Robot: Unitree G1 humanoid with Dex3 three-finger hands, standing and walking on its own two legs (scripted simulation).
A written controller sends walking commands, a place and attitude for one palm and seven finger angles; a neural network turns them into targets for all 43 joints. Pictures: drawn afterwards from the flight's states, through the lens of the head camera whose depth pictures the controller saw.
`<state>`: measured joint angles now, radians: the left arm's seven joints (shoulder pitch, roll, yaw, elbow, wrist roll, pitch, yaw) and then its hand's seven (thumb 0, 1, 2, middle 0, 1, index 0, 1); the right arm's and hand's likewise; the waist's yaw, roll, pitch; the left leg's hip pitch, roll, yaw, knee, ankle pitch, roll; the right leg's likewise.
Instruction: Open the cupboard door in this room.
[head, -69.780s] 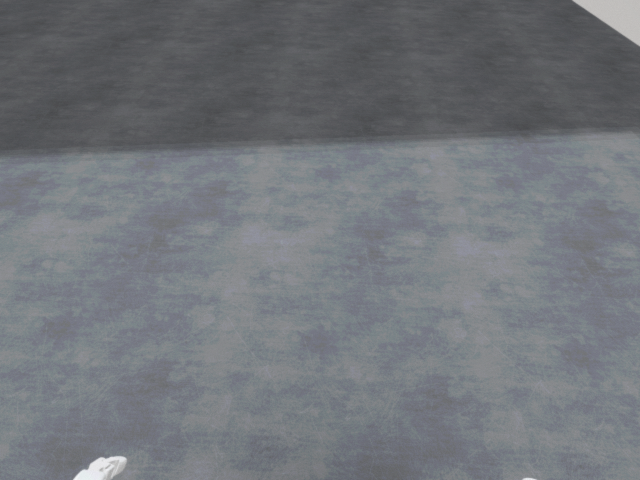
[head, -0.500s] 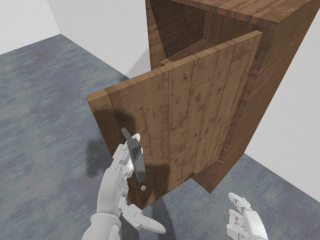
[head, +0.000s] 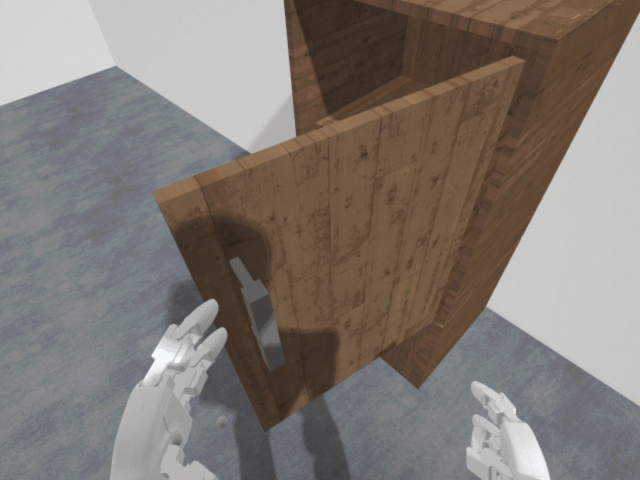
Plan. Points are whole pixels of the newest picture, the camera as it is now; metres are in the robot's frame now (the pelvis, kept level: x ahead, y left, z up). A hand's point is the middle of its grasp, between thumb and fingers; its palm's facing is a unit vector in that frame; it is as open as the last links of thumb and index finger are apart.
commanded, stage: slide the hand sideways off the handle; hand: left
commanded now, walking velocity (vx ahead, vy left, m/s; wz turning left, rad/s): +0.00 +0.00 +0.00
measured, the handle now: (257, 317) +0.27 +0.09 +0.11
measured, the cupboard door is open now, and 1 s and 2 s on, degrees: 78 78 78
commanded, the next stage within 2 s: draw the hand back to the body in 0.28 s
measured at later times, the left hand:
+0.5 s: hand (179, 444) +0.15 +0.14 +0.11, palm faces -0.02 -1.00 -0.04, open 16.3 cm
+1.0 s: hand (96, 405) +0.17 +0.21 +0.14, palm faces +0.14 -0.95 -0.28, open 15.6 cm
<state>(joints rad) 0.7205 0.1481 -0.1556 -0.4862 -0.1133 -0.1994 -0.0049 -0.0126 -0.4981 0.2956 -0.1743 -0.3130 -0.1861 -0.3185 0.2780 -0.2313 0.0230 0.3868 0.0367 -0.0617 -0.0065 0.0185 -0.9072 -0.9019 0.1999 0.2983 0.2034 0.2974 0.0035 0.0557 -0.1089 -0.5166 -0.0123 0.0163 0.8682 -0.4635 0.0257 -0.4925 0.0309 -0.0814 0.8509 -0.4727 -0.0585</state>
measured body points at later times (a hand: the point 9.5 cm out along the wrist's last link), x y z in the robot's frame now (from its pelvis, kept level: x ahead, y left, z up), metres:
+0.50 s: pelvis +0.00 +0.01 +0.00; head +0.00 -0.01 +0.45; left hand +0.14 +0.19 +0.11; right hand +0.19 -0.21 -0.06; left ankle -0.01 +0.10 -0.70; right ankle -0.02 -0.08 -0.70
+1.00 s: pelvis +0.00 +0.02 +0.02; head -0.01 +0.00 +0.47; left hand +0.15 +0.25 +0.16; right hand +0.19 -0.20 -0.04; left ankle -0.01 +0.10 -0.70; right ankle -0.02 -0.08 -0.70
